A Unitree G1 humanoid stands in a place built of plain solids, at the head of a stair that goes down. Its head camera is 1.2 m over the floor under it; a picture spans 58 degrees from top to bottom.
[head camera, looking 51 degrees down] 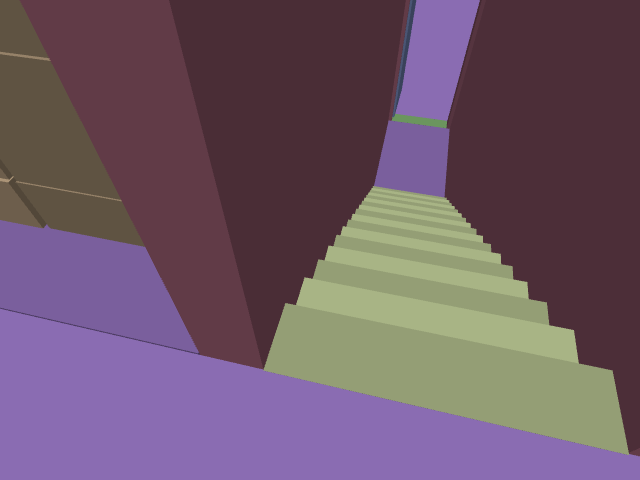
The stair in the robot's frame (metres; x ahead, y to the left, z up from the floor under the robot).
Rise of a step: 0.18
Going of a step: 0.22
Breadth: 0.98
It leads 13 degrees to the right of straight ahead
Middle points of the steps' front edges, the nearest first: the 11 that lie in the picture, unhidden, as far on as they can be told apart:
0.60 -0.36 0.00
0.82 -0.42 -0.18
1.04 -0.47 -0.35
1.26 -0.52 -0.53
1.48 -0.57 -0.71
1.70 -0.62 -0.89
1.92 -0.67 -1.07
2.13 -0.72 -1.25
2.35 -0.77 -1.43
2.57 -0.83 -1.60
2.79 -0.88 -1.78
